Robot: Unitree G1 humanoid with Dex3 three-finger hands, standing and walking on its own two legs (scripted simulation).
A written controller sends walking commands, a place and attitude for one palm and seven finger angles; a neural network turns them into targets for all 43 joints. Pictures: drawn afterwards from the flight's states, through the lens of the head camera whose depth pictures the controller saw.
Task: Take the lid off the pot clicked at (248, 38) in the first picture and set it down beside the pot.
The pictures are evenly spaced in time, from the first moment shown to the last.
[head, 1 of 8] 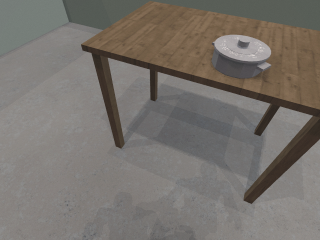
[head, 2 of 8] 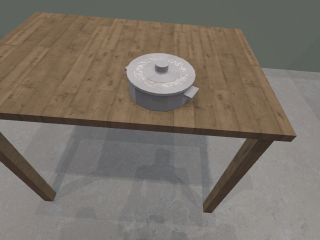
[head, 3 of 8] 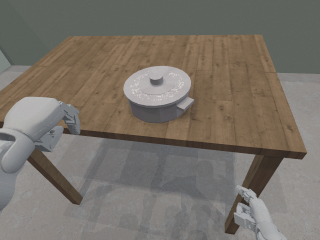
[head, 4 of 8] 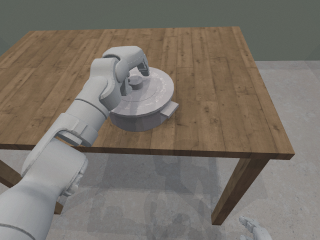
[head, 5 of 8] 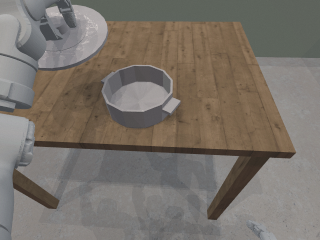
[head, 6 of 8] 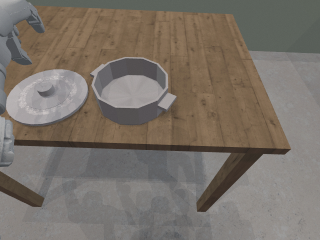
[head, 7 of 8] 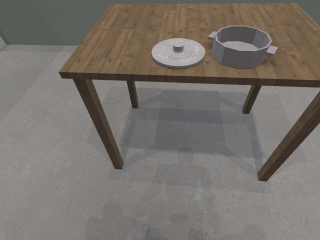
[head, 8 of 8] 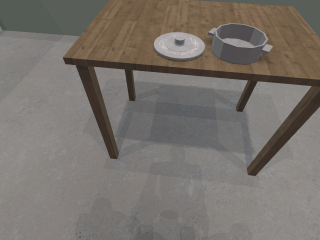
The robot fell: no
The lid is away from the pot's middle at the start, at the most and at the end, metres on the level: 0.00 0.24 0.23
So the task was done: yes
